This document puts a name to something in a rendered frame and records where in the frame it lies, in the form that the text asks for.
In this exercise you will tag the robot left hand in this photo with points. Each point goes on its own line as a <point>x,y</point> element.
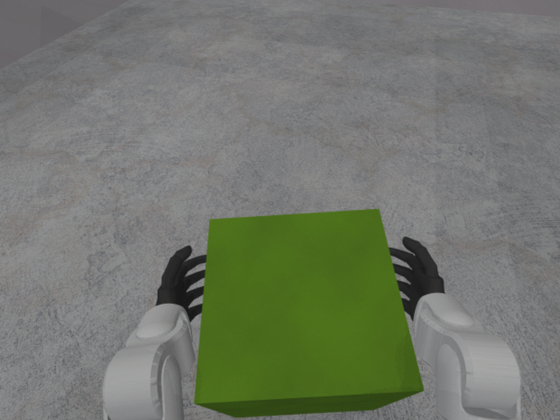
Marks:
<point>175,283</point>

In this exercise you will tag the carton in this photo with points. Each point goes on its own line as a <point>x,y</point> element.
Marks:
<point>302,314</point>

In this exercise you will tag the right robot forearm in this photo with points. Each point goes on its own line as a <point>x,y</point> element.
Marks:
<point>477,374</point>

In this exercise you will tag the left robot forearm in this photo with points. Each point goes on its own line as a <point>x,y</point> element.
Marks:
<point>143,380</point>

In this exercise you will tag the robot right hand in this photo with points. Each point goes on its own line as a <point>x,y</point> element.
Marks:
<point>423,276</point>

